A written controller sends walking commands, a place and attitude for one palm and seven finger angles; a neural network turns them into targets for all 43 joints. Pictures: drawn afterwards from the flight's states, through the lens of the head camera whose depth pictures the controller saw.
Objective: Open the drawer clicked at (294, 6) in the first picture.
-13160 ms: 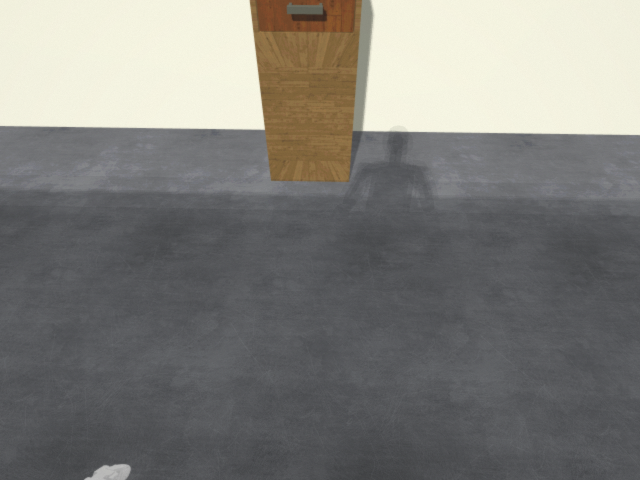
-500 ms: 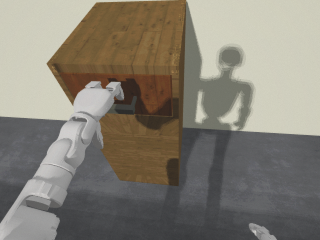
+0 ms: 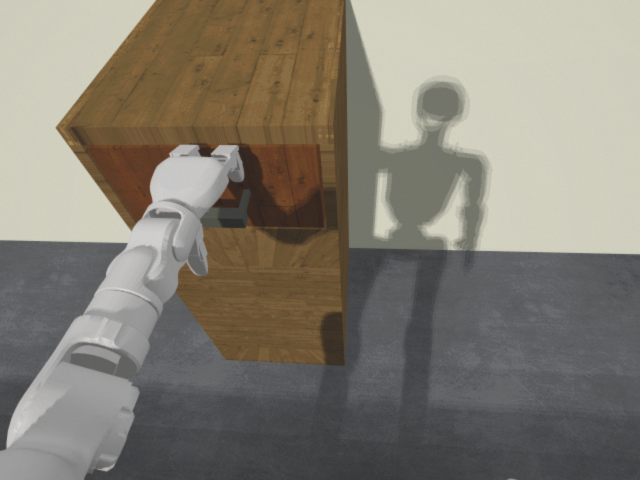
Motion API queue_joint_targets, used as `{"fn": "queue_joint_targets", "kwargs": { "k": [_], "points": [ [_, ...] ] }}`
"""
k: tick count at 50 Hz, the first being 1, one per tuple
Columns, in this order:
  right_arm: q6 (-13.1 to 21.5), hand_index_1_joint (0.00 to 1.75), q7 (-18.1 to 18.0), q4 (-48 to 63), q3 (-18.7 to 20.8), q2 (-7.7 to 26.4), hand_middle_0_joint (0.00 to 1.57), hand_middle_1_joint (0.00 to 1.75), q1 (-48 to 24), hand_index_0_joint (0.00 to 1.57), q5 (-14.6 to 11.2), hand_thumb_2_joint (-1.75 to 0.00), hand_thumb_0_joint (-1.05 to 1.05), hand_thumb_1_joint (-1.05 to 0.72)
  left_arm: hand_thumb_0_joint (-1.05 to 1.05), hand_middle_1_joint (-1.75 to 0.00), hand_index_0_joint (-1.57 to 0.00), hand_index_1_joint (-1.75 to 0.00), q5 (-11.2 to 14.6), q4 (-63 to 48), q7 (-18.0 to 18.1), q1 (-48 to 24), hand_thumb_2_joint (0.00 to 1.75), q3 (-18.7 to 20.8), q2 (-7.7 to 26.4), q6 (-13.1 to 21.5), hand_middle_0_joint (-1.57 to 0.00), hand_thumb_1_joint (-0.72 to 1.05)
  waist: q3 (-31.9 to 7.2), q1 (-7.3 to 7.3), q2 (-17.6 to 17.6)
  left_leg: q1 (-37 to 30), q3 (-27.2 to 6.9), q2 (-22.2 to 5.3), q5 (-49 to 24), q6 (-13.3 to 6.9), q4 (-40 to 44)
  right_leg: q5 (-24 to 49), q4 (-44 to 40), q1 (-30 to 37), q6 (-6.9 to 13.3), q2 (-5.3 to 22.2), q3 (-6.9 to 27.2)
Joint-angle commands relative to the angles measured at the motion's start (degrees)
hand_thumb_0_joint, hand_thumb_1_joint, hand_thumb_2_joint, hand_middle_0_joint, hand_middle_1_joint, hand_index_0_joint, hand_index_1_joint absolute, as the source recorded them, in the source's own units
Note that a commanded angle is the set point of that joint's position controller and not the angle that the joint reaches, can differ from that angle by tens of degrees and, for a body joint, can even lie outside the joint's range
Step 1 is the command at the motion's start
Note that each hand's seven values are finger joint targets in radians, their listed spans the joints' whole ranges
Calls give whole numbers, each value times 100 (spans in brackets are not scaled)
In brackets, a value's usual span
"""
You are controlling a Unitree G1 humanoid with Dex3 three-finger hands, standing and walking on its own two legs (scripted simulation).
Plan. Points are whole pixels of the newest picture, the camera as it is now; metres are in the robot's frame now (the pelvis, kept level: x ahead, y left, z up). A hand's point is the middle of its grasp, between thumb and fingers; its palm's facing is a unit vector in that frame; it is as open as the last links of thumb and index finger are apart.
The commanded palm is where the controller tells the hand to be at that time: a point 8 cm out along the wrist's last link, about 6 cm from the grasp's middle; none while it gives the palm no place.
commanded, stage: move the hooked fingers above the handle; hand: left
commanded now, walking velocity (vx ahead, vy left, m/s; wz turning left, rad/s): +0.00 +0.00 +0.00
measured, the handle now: (210, 206) +0.50 +0.20 +0.03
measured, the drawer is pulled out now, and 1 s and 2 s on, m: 0.00 0.00 0.00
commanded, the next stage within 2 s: lower the fingers behind the handle in 0.58 s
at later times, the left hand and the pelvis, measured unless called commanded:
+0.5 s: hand (196, 204) +0.45 +0.19 +0.09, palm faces -0.01 -0.01 -1.00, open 13.8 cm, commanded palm +0.43 +0.19 +0.15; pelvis +0.00 +0.00 +0.00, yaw +0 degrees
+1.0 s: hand (199, 220) +0.44 +0.19 +0.06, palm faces -0.05 -0.02 -1.00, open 13.8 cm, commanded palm +0.43 +0.20 +0.12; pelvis +0.00 +0.01 +0.00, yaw +0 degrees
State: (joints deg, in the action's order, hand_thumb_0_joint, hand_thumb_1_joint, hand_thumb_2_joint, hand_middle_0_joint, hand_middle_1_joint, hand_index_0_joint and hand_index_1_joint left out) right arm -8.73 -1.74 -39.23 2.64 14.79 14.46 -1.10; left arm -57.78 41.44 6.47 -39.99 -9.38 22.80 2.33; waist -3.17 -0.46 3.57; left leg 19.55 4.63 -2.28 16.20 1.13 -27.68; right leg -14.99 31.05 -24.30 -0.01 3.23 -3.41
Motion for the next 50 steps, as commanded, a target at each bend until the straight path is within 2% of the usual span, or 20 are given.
{"fn": "queue_joint_targets", "kwargs": {
  "k": [1,2,3,4,6,8,10,12,14,21,23,27,29,32,33,34,35,38,44,50],
  "points": [
    [192,30,-72,580,244,676,20,30,104,20,38,-90,0,-90,0,-120,-30,-120,-6,-1055,291,-2546,30,750,1410,68,-30,-50,-2313,40,-491,-374,-20,407,-2105,-330,79,2275,-105,1594,189,-304,143],
    [183,30,-58,608,259,690,20,30,117,20,38,-90,0,-90,0,-120,-30,-120,0,-1077,278,-2538,30,769,1412,90,-30,-50,-2393,36,-518,-380,-35,416,-2152,-329,67,2272,-104,1649,192,-314,143],
    [192,30,-45,611,271,671,20,30,120,20,32,-90,0,-90,0,-120,-30,-120,44,-1057,259,-2473,30,614,1216,93,-30,-50,-2289,2,-536,-377,-22,402,-2099,-339,68,2268,-122,1572,180,-313,130],
    [191,30,-46,580,283,701,20,30,148,20,31,-90,0,-90,0,-120,-30,-120,52,-1022,258,-2377,30,772,1374,110,-30,-50,-2188,16,-585,-356,-4,386,-2079,-346,73,2266,-147,1545,178,-317,136],
    [172,30,-35,614,278,710,20,30,124,20,27,-90,0,-90,0,-120,-30,-120,62,-1060,224,-2188,30,806,1403,119,-30,-50,-2172,71,-660,-291,-2,400,-2122,-346,93,2364,-129,1623,178,-318,136],
    [163,30,-25,625,278,718,20,30,96,20,4,-90,0,-90,0,-120,-30,-120,84,-1031,199,-2204,30,656,1244,113,-30,-50,-1990,5,-696,-272,0,389,-1962,-350,115,2143,-184,1467,166,-321,122],
    [166,30,-36,598,280,728,20,30,132,20,0,-90,0,-90,0,-120,-30,-120,49,-1026,223,-2370,30,662,1290,135,-30,-50,-1913,-17,-708,-268,-16,391,-1822,-356,124,1959,-208,1362,171,-335,134],
    [181,30,-58,601,284,748,20,30,142,20,10,-90,0,-90,0,-120,-30,-120,42,-1130,256,-2553,30,779,1469,180,-30,-50,-2002,-50,-700,-313,-19,401,-1793,-368,108,1903,-243,1416,161,-323,162],
    [195,30,-91,555,275,722,20,30,169,20,11,-90,0,-90,0,-120,-30,-120,-22,-1121,325,-2796,30,884,1670,224,-30,-50,-2146,-50,-457,-324,-31,413,-1820,-361,78,1938,-176,1426,178,-327,179],
    [232,30,-71,514,287,704,20,30,198,20,19,-90,0,-90,0,-120,-30,-120,7,-853,399,-2864,30,591,1258,127,-30,-50,-2114,-128,-407,-446,-58,387,-1898,-335,44,1892,-161,1182,185,-355,109],
    [224,30,-74,520,274,739,20,30,198,20,20,-90,0,-90,0,-120,-30,-120,-11,-715,364,-2778,30,758,1456,84,-30,-50,-2164,-95,-558,-398,-52,376,-1911,-344,47,1921,-156,1280,174,-344,114],
    [193,30,-46,582,270,731,20,30,187,20,30,-90,0,-90,0,-120,-30,-120,2,-727,235,-2754,30,504,1133,54,-30,-50,-2094,-138,-512,-460,-61,364,-2035,-337,16,1959,-154,1177,189,-353,84],
    [184,30,-43,633,283,727,20,30,183,20,41,-90,0,-90,0,-120,-30,-120,9,-949,205,-2645,30,662,1296,118,-30,-50,-2284,-29,-462,-525,-71,356,-2231,-342,-12,2147,-82,1296,206,-357,96],
    [154,30,-35,677,262,735,20,30,143,20,34,-90,0,-90,0,-120,-30,-120,32,-919,205,-2411,30,825,1428,143,-30,-50,-2137,13,-668,-375,-90,361,-2230,-334,-1,2126,-80,1354,199,-362,76],
    [155,30,-36,676,251,723,20,30,113,20,33,-90,0,-90,0,-120,-30,-120,34,-952,229,-2503,30,745,1371,152,-30,-50,-2051,-14,-552,-353,-69,355,-2103,-335,16,2067,-99,1278,189,-349,96],
    [149,30,-45,645,248,726,20,30,123,20,25,-90,0,-90,0,-120,-30,-120,-1,-875,266,-2453,30,868,1487,143,-30,-50,-1955,0,-664,-297,-67,349,-2061,-336,29,2017,-97,1243,193,-361,76],
    [149,30,-47,633,243,723,20,30,126,20,34,-90,0,-90,0,-120,-30,-120,-35,-841,296,-2536,30,733,1362,129,-30,-50,-1939,-38,-584,-303,-69,351,-2058,-325,21,1997,-83,1167,196,-364,78],
    [173,30,-42,631,265,718,20,30,178,20,43,-90,0,-90,0,-120,-30,-120,-85,-874,379,-2558,30,813,1458,136,-30,-50,-2159,-20,-478,-334,-61,362,-2035,-323,-24,1941,-58,1211,201,-362,102],
    [191,30,-12,576,332,701,20,30,260,20,70,-90,0,-90,0,-120,-30,-120,-50,-1012,448,-2525,30,534,1046,217,-30,-50,-2204,-132,-347,-521,-101,338,-2295,-314,-160,2064,-11,962,206,-392,67],
    [189,30,-43,485,307,728,20,30,340,20,86,-90,0,-90,0,-120,-30,-120,-122,-625,607,-2633,30,732,1300,242,-30,-50,-2055,-170,-503,-197,-104,370,-1937,-326,-183,1901,11,917,199,-380,83]
  ]
}}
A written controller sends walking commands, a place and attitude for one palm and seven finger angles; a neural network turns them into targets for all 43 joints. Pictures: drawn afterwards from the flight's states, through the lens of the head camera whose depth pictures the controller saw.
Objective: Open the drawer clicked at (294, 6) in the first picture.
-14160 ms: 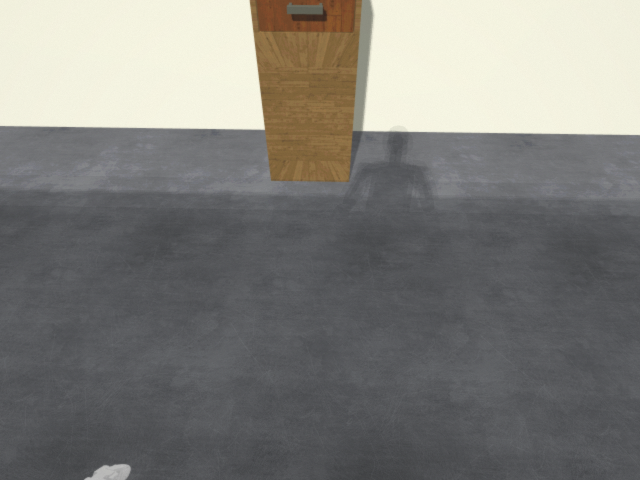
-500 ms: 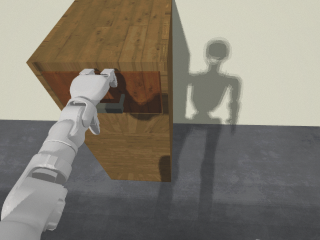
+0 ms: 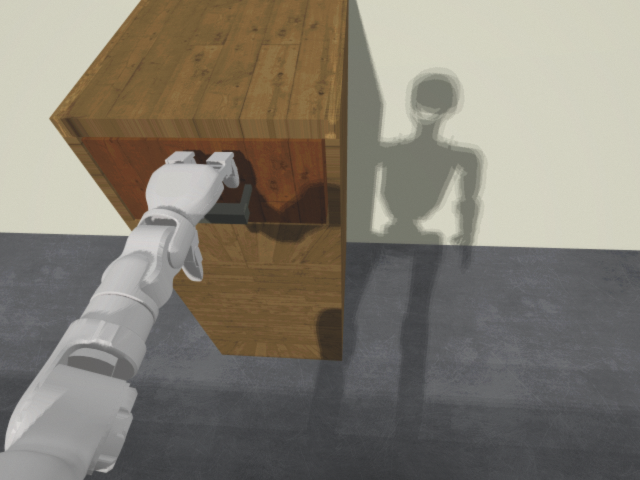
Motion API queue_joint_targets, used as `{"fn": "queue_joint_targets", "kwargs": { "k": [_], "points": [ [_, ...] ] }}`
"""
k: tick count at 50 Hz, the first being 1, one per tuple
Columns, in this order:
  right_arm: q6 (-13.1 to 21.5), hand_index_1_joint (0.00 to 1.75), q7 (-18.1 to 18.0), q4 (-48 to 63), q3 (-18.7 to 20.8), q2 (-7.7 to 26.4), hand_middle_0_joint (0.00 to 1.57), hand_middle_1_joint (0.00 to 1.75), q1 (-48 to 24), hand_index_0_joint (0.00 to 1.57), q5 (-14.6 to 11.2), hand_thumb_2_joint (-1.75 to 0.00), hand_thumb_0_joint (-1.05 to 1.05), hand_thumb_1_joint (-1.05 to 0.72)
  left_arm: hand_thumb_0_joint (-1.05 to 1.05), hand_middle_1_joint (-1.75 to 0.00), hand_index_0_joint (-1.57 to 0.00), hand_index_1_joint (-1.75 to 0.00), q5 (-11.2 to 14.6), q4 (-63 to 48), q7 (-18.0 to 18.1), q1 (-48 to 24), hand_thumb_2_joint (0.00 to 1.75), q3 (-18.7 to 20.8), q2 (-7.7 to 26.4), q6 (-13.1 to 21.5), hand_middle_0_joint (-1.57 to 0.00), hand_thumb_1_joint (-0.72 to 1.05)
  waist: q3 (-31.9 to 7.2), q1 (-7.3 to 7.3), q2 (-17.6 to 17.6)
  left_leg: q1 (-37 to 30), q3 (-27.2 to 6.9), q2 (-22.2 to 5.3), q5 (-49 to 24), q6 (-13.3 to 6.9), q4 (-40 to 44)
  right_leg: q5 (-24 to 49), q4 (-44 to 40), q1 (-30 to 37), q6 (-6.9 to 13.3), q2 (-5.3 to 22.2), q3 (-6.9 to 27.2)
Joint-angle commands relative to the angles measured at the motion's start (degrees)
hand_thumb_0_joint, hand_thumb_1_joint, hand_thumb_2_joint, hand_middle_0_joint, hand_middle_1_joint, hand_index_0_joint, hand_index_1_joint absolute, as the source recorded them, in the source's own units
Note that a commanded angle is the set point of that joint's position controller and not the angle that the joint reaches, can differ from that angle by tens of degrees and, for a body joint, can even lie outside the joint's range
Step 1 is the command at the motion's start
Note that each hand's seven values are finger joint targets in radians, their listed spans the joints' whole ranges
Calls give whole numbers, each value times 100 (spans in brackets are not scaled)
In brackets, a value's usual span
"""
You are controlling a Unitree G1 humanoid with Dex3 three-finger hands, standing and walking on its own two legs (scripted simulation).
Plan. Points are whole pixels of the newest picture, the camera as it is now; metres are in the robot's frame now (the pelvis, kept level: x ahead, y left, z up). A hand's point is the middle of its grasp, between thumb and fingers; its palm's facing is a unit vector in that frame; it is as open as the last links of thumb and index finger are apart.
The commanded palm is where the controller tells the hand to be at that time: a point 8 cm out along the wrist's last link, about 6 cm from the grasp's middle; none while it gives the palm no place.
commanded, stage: lower the fingers behind the handle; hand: left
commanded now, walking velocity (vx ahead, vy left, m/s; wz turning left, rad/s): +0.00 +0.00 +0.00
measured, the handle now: (210, 201) +0.49 +0.19 +0.03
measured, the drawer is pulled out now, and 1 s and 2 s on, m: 0.00 0.00 0.00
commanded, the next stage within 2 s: close the thumb around the handle in 1.28 s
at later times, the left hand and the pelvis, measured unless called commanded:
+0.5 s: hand (207, 229) +0.44 +0.18 +0.04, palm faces -0.03 -0.02 -1.00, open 13.9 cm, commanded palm +0.42 +0.19 +0.09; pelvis +0.00 +0.00 -0.01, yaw +0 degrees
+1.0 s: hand (208, 242) +0.43 +0.19 +0.01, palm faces -0.03 -0.02 -1.00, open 13.9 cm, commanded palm +0.41 +0.19 +0.07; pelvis -0.01 +0.00 -0.01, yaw +0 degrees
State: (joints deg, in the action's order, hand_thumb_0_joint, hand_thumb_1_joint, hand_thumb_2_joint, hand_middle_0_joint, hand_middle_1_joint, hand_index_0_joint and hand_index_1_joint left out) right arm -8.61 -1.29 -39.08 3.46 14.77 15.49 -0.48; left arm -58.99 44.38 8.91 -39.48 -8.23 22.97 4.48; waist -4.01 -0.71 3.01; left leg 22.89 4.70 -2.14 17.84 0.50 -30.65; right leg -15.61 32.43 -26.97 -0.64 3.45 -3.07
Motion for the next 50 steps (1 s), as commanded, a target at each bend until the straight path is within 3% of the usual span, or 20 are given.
{"fn": "queue_joint_targets", "kwargs": {
  "k": [1,5,6,8,13,17,20,22,25,29,30,32,35,36,38,41,44,46,49,50],
  "points": [
    [178,30,-100,456,229,736,20,30,251,20,28,-90,0,-90,0,-120,-30,-120,-34,-855,391,-2678,30,648,1318,21,-30,-50,-2011,-148,-400,-503,-105,360,-2091,-259,91,1943,-98,1152,266,-404,51],
    [195,30,-109,457,267,736,20,30,337,20,60,-90,0,-90,0,-120,-30,-120,-90,-841,514,-2690,30,778,1433,63,-30,-50,-2320,-135,-309,-523,-83,356,-2337,-262,-24,2209,5,1231,266,-406,71],
    [194,30,-93,477,273,722,20,30,341,20,60,-90,0,-90,0,-120,-30,-120,-72,-857,515,-2642,30,642,1251,65,-30,-50,-2376,-145,-265,-561,-83,359,-2389,-256,-47,2240,19,1199,263,-414,65],
    [194,30,-73,466,290,735,20,30,393,20,66,-90,0,-90,0,-120,-30,-120,-59,-702,528,-2442,30,728,1267,66,-30,-50,-2346,-126,-416,-471,-99,339,-2491,-258,-74,2324,56,1235,260,-422,42],
    [173,30,-16,482,334,746,20,30,412,20,84,-90,0,-90,0,-120,-30,-120,-77,-960,595,-2246,30,671,1142,95,-30,-50,-2506,-101,-385,-493,-103,324,-2678,-259,-142,2467,108,1240,258,-424,56],
    [154,30,-10,448,327,756,20,30,370,20,80,-90,0,-90,0,-120,-30,-120,-128,-850,704,-2122,30,729,1168,49,-30,-50,-2235,-129,-449,-352,-88,328,-2455,-253,-137,2278,89,1103,269,-441,32],
    [176,30,-15,417,341,722,20,30,377,20,94,-90,0,-90,0,-120,-30,-120,-190,-943,857,-2347,30,620,1054,48,-30,-50,-2274,-164,-271,-408,-90,332,-2316,-251,-151,2142,103,982,275,-438,47],
    [175,30,-22,382,327,753,20,30,386,20,91,-90,0,-90,0,-120,-30,-120,-237,-690,905,-2309,30,691,1143,-22,-30,-50,-2228,-176,-404,-305,-97,343,-2211,-249,-152,2046,99,986,282,-444,43],
    [193,30,-29,372,326,734,20,30,375,20,93,-90,0,-90,0,-120,-30,-120,-225,-513,922,-2243,30,592,1013,-97,-30,-50,-2188,-192,-402,-267,-68,343,-2002,-254,-145,1939,66,927,266,-437,54],
    [200,30,-79,377,309,757,20,30,381,20,90,-90,0,-90,0,-120,-30,-120,-235,-326,871,-2211,30,708,1180,-65,-30,-50,-2120,-204,-561,-76,-68,351,-1842,-268,-163,1900,87,964,247,-415,78],
    [209,30,-81,406,309,747,20,30,369,20,102,-90,0,-90,0,-120,-30,-120,-214,-380,855,-2167,30,618,1061,-27,-30,-50,-2182,-203,-515,-118,-49,360,-1887,-278,-189,1978,87,970,248,-415,96],
    [217,30,-98,441,305,751,20,30,371,20,111,-90,0,-90,0,-120,-30,-120,-207,-360,847,-1996,30,848,1288,82,-30,-50,-2234,-148,-608,-7,-50,376,-1877,-282,-220,2040,107,1110,240,-399,118],
    [240,30,-109,429,318,729,20,30,381,20,114,-90,0,-90,0,-120,-30,-120,-262,-468,942,-1989,30,889,1334,227,-30,-50,-2176,-160,-462,85,-41,371,-1795,-272,-273,1994,171,949,239,-398,125],
    [246,30,-99,435,320,721,20,30,381,20,118,-90,0,-90,0,-120,-30,-120,-257,-475,983,-1991,30,774,1189,248,-30,-50,-2158,-186,-447,71,-46,377,-1758,-273,-294,1935,158,862,243,-406,127],
    [265,30,-96,374,323,738,20,30,428,20,111,-90,0,-90,0,-120,-30,-120,-320,-267,1071,-2096,30,773,1231,232,-30,-50,-2029,-261,-420,163,-63,370,-1598,-263,-328,1699,179,652,242,-414,113],
    [298,30,-64,329,349,740,20,30,497,20,125,-90,0,-90,0,-120,-30,-120,-362,-275,1187,-2308,30,621,1046,144,-30,-50,-2243,-295,-217,52,-90,353,-1657,-242,-403,1624,254,466,265,-435,92],
    [292,30,-38,307,384,732,20,30,562,20,156,-90,0,-90,0,-120,-30,-120,-337,-259,1238,-2330,30,584,920,112,-30,-50,-2522,-324,-256,-26,-98,350,-1896,-250,-520,1866,327,522,259,-448,97],
    [283,30,-58,286,381,751,20,30,572,20,159,-90,0,-90,0,-120,-30,-120,-348,-306,1284,-2469,30,792,1199,123,-30,-50,-2544,-296,-296,64,-107,354,-1844,-256,-513,1869,348,603,255,-440,112],
    [265,30,-62,244,371,760,20,30,583,20,158,-90,0,-90,0,-120,-30,-120,-363,-181,1307,-2401,30,773,1177,40,-30,-50,-2492,-302,-346,109,-124,346,-1897,-256,-500,1907,353,597,257,-443,87],
    [262,30,-49,260,375,754,20,30,569,20,158,-90,0,-90,0,-120,-30,-120,-355,-280,1303,-2409,30,713,1104,37,-30,-50,-2539,-275,-158,45,-126,343,-1946,-240,-491,1900,360,572,269,-448,83]
  ]
}}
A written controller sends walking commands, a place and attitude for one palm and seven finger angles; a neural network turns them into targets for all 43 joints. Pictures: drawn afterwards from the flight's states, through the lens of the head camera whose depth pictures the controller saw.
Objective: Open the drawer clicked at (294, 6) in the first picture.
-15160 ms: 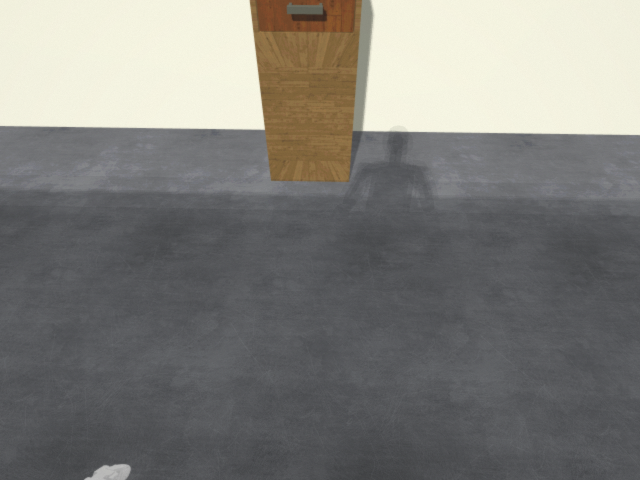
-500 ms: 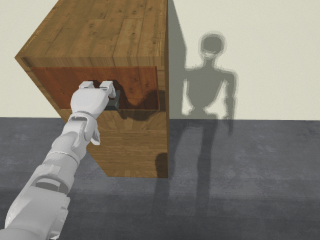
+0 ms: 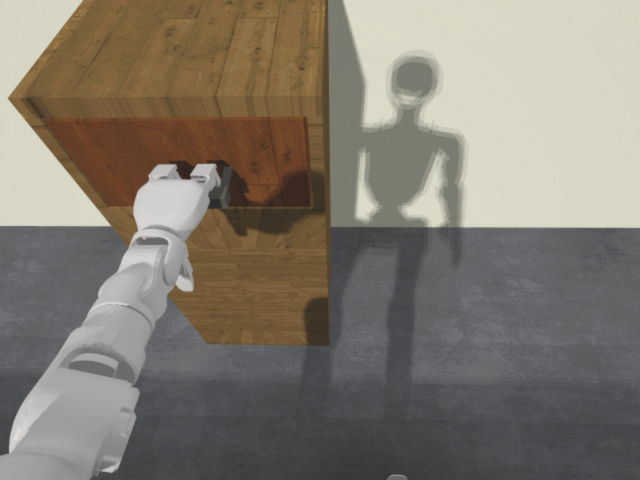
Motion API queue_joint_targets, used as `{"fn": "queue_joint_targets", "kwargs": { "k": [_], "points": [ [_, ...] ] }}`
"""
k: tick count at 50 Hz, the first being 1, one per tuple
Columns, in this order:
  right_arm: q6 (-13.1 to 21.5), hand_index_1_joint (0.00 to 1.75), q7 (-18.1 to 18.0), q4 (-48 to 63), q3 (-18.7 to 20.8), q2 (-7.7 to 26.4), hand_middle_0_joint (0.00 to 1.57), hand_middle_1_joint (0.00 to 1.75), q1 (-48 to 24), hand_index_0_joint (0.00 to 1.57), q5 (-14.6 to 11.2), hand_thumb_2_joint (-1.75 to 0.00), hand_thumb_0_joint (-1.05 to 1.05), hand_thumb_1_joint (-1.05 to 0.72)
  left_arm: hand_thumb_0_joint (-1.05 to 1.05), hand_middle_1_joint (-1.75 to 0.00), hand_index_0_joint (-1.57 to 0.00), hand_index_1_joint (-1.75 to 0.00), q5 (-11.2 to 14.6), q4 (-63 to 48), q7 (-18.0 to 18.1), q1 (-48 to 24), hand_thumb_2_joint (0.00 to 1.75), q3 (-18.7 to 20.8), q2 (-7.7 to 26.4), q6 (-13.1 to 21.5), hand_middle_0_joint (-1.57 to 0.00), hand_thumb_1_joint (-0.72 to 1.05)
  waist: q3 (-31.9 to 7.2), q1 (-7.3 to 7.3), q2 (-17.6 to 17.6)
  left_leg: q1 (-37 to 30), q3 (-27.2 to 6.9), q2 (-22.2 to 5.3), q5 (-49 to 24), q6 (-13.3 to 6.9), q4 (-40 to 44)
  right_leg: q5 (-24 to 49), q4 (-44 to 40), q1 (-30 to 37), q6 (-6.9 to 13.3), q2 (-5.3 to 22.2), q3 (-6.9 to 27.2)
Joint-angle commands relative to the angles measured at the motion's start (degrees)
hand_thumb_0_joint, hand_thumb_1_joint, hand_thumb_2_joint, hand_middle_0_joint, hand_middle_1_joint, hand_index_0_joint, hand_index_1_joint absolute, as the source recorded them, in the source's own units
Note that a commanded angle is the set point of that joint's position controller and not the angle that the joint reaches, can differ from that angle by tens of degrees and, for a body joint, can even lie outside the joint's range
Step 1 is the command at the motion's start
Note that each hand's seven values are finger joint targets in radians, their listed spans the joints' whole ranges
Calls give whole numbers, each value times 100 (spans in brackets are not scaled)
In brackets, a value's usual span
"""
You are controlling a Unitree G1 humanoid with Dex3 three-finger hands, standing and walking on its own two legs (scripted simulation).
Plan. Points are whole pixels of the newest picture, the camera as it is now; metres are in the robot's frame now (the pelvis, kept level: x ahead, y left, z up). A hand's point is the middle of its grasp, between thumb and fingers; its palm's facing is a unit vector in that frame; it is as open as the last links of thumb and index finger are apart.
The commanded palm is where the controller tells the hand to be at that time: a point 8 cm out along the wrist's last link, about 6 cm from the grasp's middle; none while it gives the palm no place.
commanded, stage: lower the fingers behind the handle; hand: left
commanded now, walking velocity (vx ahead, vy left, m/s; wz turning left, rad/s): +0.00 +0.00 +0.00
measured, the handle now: (188, 186) +0.51 +0.19 +0.05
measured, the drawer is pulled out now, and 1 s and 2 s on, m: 0.00 0.00 0.03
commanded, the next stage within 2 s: close the thumb around the handle in 0.28 s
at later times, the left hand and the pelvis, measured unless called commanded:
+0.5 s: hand (186, 225) +0.45 +0.19 +0.03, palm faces -0.05 -0.02 -1.00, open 13.5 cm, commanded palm +0.43 +0.20 +0.08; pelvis +0.00 +0.00 +0.00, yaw +0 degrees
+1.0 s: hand (192, 222) +0.45 +0.19 +0.02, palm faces -0.05 -0.02 -1.00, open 5.7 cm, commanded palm +0.43 +0.19 +0.08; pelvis +0.01 +0.00 +0.00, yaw +0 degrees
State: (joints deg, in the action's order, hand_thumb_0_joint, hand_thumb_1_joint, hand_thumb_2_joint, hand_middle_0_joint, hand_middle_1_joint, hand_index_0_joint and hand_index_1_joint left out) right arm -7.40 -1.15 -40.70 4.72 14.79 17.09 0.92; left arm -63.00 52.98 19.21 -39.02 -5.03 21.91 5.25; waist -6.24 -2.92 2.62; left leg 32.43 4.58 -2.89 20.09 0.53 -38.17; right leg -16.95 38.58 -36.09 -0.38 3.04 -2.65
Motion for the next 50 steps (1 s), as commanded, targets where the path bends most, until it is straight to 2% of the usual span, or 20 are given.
{"fn": "queue_joint_targets", "kwargs": {
  "k": [1,3,5,7,10,15,17,19,23,25,27,29,30,35,38,39,40,44,48,50],
  "points": [
    [143,30,-54,430,252,737,20,30,411,20,20,-90,0,-90,0,-120,-30,-120,64,-1152,261,-2404,30,352,1127,-46,-30,-50,-2340,-37,-140,-973,-124,406,-2255,-243,259,2060,-250,1493,250,-414,28],
    [124,30,-44,433,256,751,20,30,412,20,19,-90,0,-90,0,-120,-30,-120,95,-1126,232,-2267,30,389,1142,-45,-30,-50,-2339,-44,-207,-985,-115,397,-2287,-250,252,2103,-272,1536,240,-415,32],
    [118,30,-70,408,227,775,20,30,395,20,-4,-90,0,-90,0,-120,-30,-120,93,-951,211,-2299,30,411,1219,-76,-30,-50,-2004,-96,-458,-781,-119,395,-1929,-260,333,1851,-347,1463,222,-414,20],
    [125,30,-77,448,220,774,20,30,364,20,2,-90,0,-90,0,-120,-30,-120,69,-1099,216,-2393,30,421,1251,-33,-30,-50,-2099,-41,-267,-837,-127,402,-1946,-254,365,1778,-343,1485,248,-409,29],
    [143,30,-92,415,210,768,20,30,380,20,-11,-90,0,-90,0,-120,-30,-120,42,-1007,255,-2600,30,288,1149,-61,-30,-50,-1929,-148,-304,-843,-139,394,-1756,-262,370,1564,-381,1272,240,-420,27],
    [166,30,-104,425,195,770,20,30,406,20,0,-90,0,-90,0,-120,-30,-120,79,-909,245,-2496,30,448,1327,-69,-30,-50,-2134,-62,-226,-810,-111,411,-1802,-255,355,1673,-341,1433,234,-408,51],
    [164,30,-114,411,192,788,20,30,412,20,-5,-90,0,-90,0,-120,-30,-120,74,-802,222,-2466,30,500,1368,-79,-30,-50,-2064,-99,-435,-748,-121,407,-1784,-265,341,1662,-356,1442,227,-412,43],
    [179,30,-123,408,185,789,20,30,436,20,-13,-90,0,-90,0,-120,-30,-120,72,-791,212,-2602,30,424,1349,-84,-30,-50,-1996,-126,-352,-707,-121,405,-1703,-264,351,1612,-358,1372,219,-403,51],
    [191,30,-118,422,219,775,20,30,495,20,1,-90,0,-90,0,-122,-32,-122,76,-901,174,-2532,40,391,1260,-25,-32,-28,-2314,-96,-220,-927,-141,396,-2068,-254,268,1853,-272,1400,239,-420,31],
    [183,30,-98,411,233,766,20,30,503,20,11,-90,0,-90,0,-124,-32,-124,87,-895,172,-2510,44,303,1119,-31,-32,-16,-2236,-129,-212,-944,-138,386,-2107,-244,242,1887,-280,1326,231,-425,18],
    [177,30,-100,397,216,796,20,30,505,20,10,-90,0,-90,0,-125,-33,-125,113,-801,169,-2456,49,449,1278,-31,-33,-5,-2117,-139,-431,-820,-141,391,-2039,-262,239,1893,-310,1387,223,-428,31],
    [168,30,-101,425,220,785,20,30,475,20,3,-90,0,-90,0,-126,-34,-126,76,-950,187,-2474,54,433,1304,-14,-34,6,-2214,-76,-194,-839,-132,401,-2090,-247,265,1924,-263,1406,236,-414,30],
    [162,30,-91,417,226,773,20,30,472,20,4,-90,0,-90,0,-127,-34,-127,62,-926,191,-2475,56,318,1162,-43,-34,12,-2188,-109,-182,-889,-134,395,-2096,-242,246,1890,-266,1319,240,-426,13],
    [151,30,-98,386,215,790,20,30,498,20,-8,-90,0,-90,0,-130,-36,-130,61,-831,195,-2626,68,278,1164,-142,-36,40,-2039,-187,-266,-837,-148,394,-2021,-250,252,1832,-294,1253,232,-430,5],
    [145,30,-95,407,220,787,20,30,523,20,12,-90,0,-90,0,-131,-38,-131,82,-992,163,-2634,76,388,1288,-113,-38,56,-2363,-112,-137,-952,-146,397,-2209,-246,217,1997,-240,1422,234,-419,35],
    [141,30,-89,421,235,760,20,30,521,20,17,-90,0,-90,0,-132,-38,-132,98,-1072,149,-2549,78,301,1135,-97,-38,62,-2442,-92,-119,-1024,-155,396,-2377,-243,200,2124,-215,1450,243,-426,16],
    [138,30,-74,422,249,750,20,30,508,20,22,-90,0,-90,0,-133,-38,-133,104,-1003,132,-2428,80,206,961,-105,-38,68,-2325,-123,-140,-1071,-160,371,-2474,-235,191,2144,-228,1355,242,-435,-13],
    [114,30,-50,434,245,760,20,30,497,20,27,-90,0,-90,0,-135,-40,-135,116,-1152,152,-2341,90,327,1054,-50,-40,90,-2333,-70,-273,-1036,-168,361,-2551,-238,194,2230,-205,1439,236,-434,-18],
    [103,30,-29,435,245,749,20,30,453,20,20,-90,0,-90,0,-135,-40,-135,68,-1110,209,-2335,90,210,911,-129,-40,90,-2189,-91,-241,-1023,-148,364,-2430,-235,219,2121,-246,1369,239,-430,-21],
    [93,30,-50,428,240,763,20,30,446,20,23,-90,0,-90,0,-135,-40,-135,63,-1062,210,-2337,90,297,1038,-180,-40,90,-2205,-106,-381,-973,-132,378,-2341,-248,224,2142,-259,1452,231,-433,-11]
  ]
}}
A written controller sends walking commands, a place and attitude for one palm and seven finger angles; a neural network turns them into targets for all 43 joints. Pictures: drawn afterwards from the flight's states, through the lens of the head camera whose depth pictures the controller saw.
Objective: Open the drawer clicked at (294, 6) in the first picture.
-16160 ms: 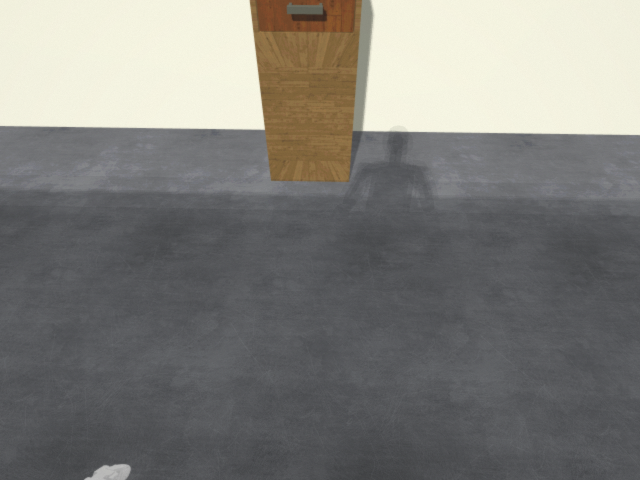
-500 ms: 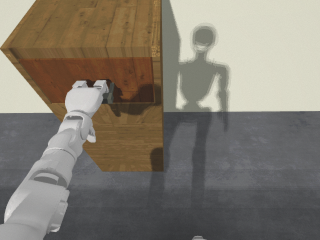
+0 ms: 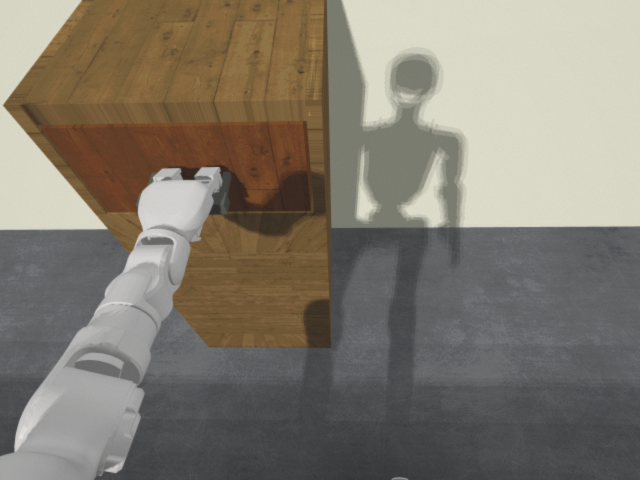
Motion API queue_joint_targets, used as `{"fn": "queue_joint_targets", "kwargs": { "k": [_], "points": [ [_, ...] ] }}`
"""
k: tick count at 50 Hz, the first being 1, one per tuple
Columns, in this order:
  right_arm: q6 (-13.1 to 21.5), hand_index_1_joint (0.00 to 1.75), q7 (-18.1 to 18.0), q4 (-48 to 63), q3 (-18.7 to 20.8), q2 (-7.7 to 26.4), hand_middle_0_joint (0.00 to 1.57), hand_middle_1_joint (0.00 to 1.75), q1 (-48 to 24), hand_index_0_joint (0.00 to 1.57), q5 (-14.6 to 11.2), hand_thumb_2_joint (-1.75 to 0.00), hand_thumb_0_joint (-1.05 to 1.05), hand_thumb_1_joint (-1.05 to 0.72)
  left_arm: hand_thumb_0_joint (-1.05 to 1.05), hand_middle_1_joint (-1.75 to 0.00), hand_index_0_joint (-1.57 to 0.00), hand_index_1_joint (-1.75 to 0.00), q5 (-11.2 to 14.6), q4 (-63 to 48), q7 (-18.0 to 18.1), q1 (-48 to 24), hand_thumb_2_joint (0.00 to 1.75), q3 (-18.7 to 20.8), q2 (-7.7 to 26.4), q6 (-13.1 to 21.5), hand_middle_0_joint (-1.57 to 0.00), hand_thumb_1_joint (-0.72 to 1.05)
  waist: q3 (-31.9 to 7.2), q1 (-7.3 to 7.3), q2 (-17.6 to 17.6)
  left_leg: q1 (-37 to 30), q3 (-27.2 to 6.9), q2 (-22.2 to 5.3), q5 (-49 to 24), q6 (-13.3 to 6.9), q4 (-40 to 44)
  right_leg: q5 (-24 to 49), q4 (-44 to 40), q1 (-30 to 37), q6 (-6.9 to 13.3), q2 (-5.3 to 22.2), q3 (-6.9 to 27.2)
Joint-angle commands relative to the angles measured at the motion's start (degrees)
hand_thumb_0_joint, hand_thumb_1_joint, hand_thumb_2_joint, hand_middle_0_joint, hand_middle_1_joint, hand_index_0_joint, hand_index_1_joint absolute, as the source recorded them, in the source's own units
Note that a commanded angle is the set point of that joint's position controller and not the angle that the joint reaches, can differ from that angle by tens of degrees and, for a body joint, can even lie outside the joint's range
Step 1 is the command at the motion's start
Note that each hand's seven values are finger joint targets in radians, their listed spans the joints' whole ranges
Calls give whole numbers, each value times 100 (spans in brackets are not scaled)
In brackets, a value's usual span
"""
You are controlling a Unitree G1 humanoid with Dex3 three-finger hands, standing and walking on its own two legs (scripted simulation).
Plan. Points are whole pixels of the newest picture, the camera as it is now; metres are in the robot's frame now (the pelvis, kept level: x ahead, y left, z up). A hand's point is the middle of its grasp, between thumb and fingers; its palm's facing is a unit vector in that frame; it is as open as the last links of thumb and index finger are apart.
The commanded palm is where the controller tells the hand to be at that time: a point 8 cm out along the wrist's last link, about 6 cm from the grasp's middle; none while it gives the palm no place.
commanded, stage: close the thumb around the handle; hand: left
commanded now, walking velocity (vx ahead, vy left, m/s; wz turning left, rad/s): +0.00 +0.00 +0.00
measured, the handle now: (187, 191) +0.49 +0.19 +0.05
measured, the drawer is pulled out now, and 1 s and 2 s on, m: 0.00 0.03 0.11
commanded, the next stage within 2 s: pull the drawer open in 0.08 s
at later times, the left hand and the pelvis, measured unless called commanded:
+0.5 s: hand (189, 239) +0.43 +0.19 +0.02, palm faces -0.03 -0.05 -1.00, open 5.5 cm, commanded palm +0.38 +0.20 +0.08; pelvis +0.02 +0.00 +0.01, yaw -2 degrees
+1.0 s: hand (186, 245) +0.42 +0.19 +0.02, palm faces -0.06 -0.03 -1.00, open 5.5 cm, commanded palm +0.39 +0.19 +0.08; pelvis +0.01 -0.01 +0.00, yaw +1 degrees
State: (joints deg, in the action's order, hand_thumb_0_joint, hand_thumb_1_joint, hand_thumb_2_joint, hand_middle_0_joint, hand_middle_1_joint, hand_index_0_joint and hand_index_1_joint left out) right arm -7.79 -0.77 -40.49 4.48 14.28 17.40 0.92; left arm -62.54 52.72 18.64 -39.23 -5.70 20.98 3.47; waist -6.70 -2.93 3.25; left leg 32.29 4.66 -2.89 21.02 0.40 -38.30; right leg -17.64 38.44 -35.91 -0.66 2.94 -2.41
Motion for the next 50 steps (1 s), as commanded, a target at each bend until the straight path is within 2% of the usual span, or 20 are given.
{"fn": "queue_joint_targets", "kwargs": {
  "k": [1,4,6,8,10,12,13,16,19,27,29,31,33,36,39,42,44,47,48,50],
  "points": [
    [136,30,-103,401,259,817,20,30,414,20,16,-90,0,-90,0,-135,-40,-135,5,-1018,255,-2357,90,369,1158,-20,-40,90,-2127,-114,-437,-919,-136,381,-2381,-232,251,2188,-245,1429,256,-417,-34],
    [134,30,-124,414,250,804,20,30,396,20,17,-90,0,-90,0,-135,-40,-135,63,-1054,230,-2345,90,458,1279,-9,-40,90,-2227,-68,-334,-954,-113,407,-2374,-244,257,2255,-260,1571,256,-407,2],
    [139,30,-124,432,239,790,20,30,379,20,9,-90,0,-90,0,-135,-40,-135,87,-1087,201,-2333,90,354,1157,-1,-40,90,-2172,-74,-317,-949,-118,410,-2437,-238,276,2325,-259,1572,258,-405,-12],
    [129,30,-134,437,253,798,20,30,386,20,19,-90,0,-90,0,-135,-40,-135,100,-1127,183,-2181,90,541,1331,60,-40,90,-2340,-19,-415,-959,-98,414,-2515,-250,258,2460,-245,1741,245,-390,11],
    [129,30,-130,472,247,786,20,30,339,20,12,-90,0,-90,0,-135,-40,-135,122,-1141,153,-1964,90,484,1225,76,-40,90,-2168,7,-406,-918,-71,417,-2559,-245,281,2566,-261,1735,246,-391,-7],
    [118,30,-124,521,250,801,20,30,282,20,16,-90,0,-90,0,-135,-40,-135,137,-1303,137,-1620,90,701,1419,136,-40,90,-2351,153,-395,-919,-67,417,-2718,-242,288,2702,-219,1948,263,-380,17],
    [114,30,-104,563,257,767,20,30,259,20,15,-90,0,-90,0,-135,-40,-135,141,-1416,127,-1471,90,555,1233,146,-40,90,-2411,159,-313,-981,-54,413,-2788,-237,299,2781,-209,1960,256,-374,9],
    [120,30,-50,686,275,757,20,30,160,20,-8,-90,0,-90,0,-135,-40,-135,218,-1835,122,-749,90,694,1256,134,-40,90,-2412,326,-329,-981,-27,386,-3074,-238,324,3078,-208,2150,266,-366,19],
    [115,30,-24,765,274,790,20,30,45,20,-28,-90,0,-90,0,-135,-40,-135,265,-2226,93,-291,90,802,1334,59,-40,90,-2308,368,-501,-931,-16,371,-3125,-241,386,3274,-224,2309,249,-351,21],
    [163,30,39,931,256,783,20,30,-285,20,-54,-90,0,-90,0,-135,-40,-135,317,-3445,52,881,90,749,1121,-324,-40,90,-2310,454,-344,-1364,-41,315,-3784,-214,411,3515,-238,2408,236,-350,-18],
    [160,30,-34,657,226,821,20,30,-155,20,-65,-90,0,-90,0,-135,-40,-135,196,-3106,115,-964,90,289,963,-372,-40,90,-1684,-57,-244,-1438,-123,295,-3190,-193,377,2750,-328,1614,219,-397,-91],
    [175,30,-89,595,229,803,20,30,-84,20,-23,-90,0,-90,0,-135,-40,-135,65,-2653,147,-764,90,576,1250,-412,-40,90,-1929,133,-300,-1408,-73,361,-3092,-201,366,2668,-297,1784,264,-414,-82],
    [164,30,-104,583,225,770,20,30,-94,20,-10,-90,0,-90,0,-135,-40,-135,23,-2762,141,-1066,90,423,1146,-406,-40,90,-2184,127,-55,-1545,-90,374,-3287,-187,321,2803,-243,1815,271,-379,-70],
    [142,30,-133,536,203,751,20,30,-105,20,-9,-90,0,-90,0,-135,-40,-135,111,-2389,73,-1084,90,423,1087,-394,-40,90,-2070,109,-410,-1397,-90,410,-3184,-204,288,2928,-242,1896,254,-381,-80],
    [137,30,-146,579,195,720,20,30,-137,20,-11,-90,0,-90,0,-135,-40,-135,156,-2313,-5,-1274,90,255,892,-273,-40,90,-1948,78,-409,-1413,-120,403,-3078,-210,311,2761,-254,1780,255,-375,-105],
    [138,30,-166,630,185,734,20,30,-106,20,2,-90,0,-90,0,-135,-40,-135,166,-2203,-44,-1387,90,403,1078,-118,-40,90,-2045,97,-541,-1295,-139,431,-2874,-219,304,2684,-248,1885,251,-363,-66],
    [150,30,-149,645,199,693,20,30,-83,20,11,-90,0,-90,0,-135,-40,-135,169,-2249,-26,-1500,90,243,872,2,-40,90,-2064,93,-360,-1338,-137,437,-2904,-220,275,2672,-226,1783,260,-357,-68],
    [152,30,-163,636,196,713,20,30,-34,20,29,-90,0,-90,0,-135,-40,-135,133,-1994,24,-1507,90,501,1151,115,-40,90,-2025,96,-611,-1100,-127,461,-2628,-233,258,2615,-239,1865,246,-353,-40],
    [154,30,-162,629,199,713,20,30,-22,20,24,-90,0,-90,0,-135,-40,-135,106,-2014,58,-1555,90,559,1237,160,-40,90,-2060,105,-490,-1067,-126,462,-2575,-232,260,2577,-211,1828,250,-348,-29],
    [160,30,-134,673,215,686,20,30,-40,20,24,-90,0,-90,0,-135,-40,-135,113,-2021,88,-1113,90,558,1132,188,-40,90,-2120,226,-420,-1043,-82,469,-2597,-228,273,2634,-214,1915,266,-352,-16]
  ]
}}
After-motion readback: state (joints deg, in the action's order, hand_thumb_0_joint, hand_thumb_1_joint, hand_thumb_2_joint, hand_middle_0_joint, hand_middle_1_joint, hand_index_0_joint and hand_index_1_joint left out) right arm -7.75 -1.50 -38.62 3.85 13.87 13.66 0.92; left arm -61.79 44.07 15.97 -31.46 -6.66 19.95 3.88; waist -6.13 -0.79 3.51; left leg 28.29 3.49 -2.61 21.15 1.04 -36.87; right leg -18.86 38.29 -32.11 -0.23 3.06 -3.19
